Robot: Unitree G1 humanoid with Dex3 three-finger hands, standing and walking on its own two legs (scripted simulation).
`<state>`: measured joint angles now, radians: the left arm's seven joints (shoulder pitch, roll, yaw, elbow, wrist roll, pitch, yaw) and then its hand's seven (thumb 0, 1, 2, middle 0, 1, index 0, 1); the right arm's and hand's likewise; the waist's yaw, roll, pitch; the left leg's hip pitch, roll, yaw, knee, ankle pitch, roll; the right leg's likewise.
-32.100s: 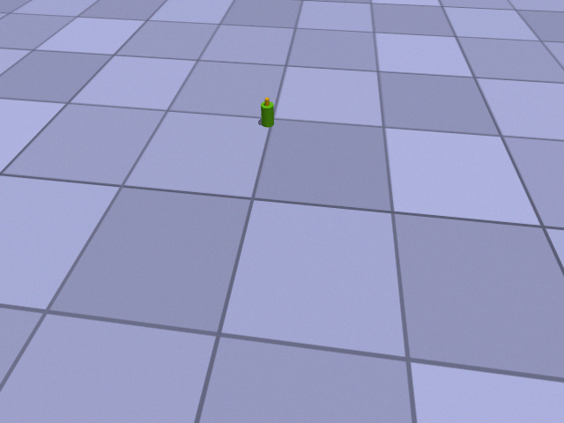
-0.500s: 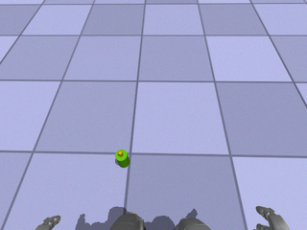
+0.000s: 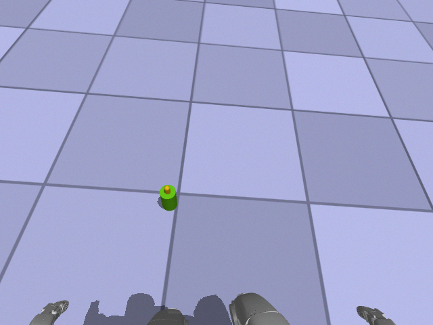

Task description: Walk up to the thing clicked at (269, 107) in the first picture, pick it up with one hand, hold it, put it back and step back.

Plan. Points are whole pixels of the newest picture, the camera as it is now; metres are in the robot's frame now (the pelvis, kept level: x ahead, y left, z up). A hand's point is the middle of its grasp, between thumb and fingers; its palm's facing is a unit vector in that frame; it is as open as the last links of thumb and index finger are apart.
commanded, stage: step back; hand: left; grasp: from the side
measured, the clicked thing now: (168, 196) +0.67 +0.20 -0.68
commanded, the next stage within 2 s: none
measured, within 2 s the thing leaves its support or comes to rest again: neither
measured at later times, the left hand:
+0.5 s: hand out of the picture -0.04 +0.23 -0.15, palm faces +0.01 -0.91 -0.41, open 7.4 cm
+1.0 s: hand out of the picture -0.28 +0.19 -0.14, palm faces -0.01 -0.90 -0.44, open 7.4 cm
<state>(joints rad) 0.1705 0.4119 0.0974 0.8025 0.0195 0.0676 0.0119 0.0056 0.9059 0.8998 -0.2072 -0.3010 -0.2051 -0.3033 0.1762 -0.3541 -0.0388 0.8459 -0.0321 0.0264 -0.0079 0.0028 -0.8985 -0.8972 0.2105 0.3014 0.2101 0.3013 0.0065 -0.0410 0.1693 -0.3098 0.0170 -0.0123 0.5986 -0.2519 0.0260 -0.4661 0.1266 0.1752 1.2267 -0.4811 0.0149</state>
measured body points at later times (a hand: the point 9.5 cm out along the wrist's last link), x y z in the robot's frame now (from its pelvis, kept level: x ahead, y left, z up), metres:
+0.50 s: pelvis -0.17 -0.04 -0.02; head -0.11 -0.03 +0.43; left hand -0.04 +0.28 -0.12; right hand -0.08 -0.35 -0.13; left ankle -0.17 +0.07 -0.74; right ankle -0.11 -0.16 -0.73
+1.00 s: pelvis -0.33 -0.09 -0.01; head -0.31 -0.11 +0.44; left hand -0.28 +0.23 -0.11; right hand -0.23 -0.41 -0.13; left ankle -0.31 +0.06 -0.66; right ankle -0.32 -0.20 -0.73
